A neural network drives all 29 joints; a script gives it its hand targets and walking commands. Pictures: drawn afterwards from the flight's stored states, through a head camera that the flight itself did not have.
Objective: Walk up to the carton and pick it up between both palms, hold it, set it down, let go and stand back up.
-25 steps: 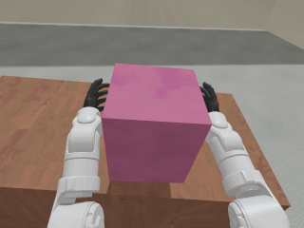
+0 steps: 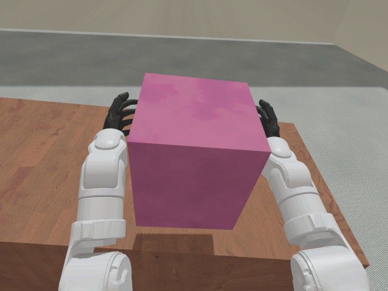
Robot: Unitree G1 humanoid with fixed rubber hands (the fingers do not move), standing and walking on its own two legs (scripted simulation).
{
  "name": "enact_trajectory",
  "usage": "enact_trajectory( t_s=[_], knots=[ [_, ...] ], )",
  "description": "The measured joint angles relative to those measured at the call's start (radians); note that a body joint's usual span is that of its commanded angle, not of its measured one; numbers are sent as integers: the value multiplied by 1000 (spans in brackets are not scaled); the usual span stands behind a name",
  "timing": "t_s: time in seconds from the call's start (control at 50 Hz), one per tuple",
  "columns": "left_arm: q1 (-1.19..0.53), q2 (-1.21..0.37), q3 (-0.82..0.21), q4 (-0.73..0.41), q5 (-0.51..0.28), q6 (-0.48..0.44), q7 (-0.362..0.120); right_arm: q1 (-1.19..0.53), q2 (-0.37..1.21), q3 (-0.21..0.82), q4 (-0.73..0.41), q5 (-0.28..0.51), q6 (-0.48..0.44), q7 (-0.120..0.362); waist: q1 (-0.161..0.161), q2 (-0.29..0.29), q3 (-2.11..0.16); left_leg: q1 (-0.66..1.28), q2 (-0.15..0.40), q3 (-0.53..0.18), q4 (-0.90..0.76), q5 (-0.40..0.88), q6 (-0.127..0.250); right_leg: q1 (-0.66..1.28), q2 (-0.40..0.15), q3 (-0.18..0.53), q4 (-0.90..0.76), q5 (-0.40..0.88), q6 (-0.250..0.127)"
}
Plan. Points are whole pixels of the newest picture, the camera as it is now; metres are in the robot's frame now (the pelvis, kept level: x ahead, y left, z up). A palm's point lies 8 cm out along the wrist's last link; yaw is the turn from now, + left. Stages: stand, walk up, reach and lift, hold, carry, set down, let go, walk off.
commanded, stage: hold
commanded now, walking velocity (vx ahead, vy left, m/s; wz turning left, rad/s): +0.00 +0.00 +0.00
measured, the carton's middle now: (191, 155) +0.37 +0.00 +0.14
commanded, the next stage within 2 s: none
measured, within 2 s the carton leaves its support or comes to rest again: neither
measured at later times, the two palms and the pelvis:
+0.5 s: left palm (110, 126) +0.36 +0.16 +0.22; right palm (271, 131) +0.37 -0.15 +0.22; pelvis -0.01 +0.00 +0.00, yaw +0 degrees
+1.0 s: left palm (115, 130) +0.36 +0.15 +0.21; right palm (273, 134) +0.36 -0.15 +0.21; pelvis +0.00 +0.00 +0.00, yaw +0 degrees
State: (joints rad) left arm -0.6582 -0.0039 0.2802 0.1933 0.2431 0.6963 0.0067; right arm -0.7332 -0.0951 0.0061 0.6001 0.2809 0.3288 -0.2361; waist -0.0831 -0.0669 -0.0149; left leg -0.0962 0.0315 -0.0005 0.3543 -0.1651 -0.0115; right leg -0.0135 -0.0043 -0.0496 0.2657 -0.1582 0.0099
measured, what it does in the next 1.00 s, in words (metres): stands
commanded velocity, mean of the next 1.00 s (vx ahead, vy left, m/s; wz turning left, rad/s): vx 0.00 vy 0.00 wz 0.00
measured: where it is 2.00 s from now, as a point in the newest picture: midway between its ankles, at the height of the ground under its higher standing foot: outside the picture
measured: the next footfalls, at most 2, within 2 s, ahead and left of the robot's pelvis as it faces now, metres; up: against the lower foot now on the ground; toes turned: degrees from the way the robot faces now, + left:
none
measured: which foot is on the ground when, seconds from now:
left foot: down 0.00-1.00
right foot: down 0.00-1.00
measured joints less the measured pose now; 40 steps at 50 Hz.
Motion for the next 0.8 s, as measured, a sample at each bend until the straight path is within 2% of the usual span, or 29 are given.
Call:
enact_trajectory(
  t_s=[0.24,0.36,0.56,0.68,0.8],
  knots=[
    [22,-19,2,-67,-7,38,14,10,-17,13,-67,24,50,-7,-1,21,-1,14,6,-5,4,-3,-6,13,8,3,4,-3,-6],
    [-11,-16,31,-25,-1,44,-12,-13,-12,5,-48,6,77,-14,14,29,-7,19,5,-2,-8,7,-7,7,8,9,10,0,-7],
    [-66,7,48,45,-7,38,-18,-62,8,-35,11,-14,74,-11,23,20,-33,-3,0,-6,-13,18,-4,-16,6,10,12,6,-6],
    [-75,17,37,54,-6,38,-15,-73,6,-37,26,-8,66,-11,14,11,-34,-13,-2,-10,-8,15,-2,-19,5,9,3,9,-3],
    [-37,10,11,4,-1,46,-6,-45,-6,-12,-4,20,61,-13,0,9,-29,-9,-1,-12,4,2,-1,-4,7,10,-8,8,-1]
  ],
)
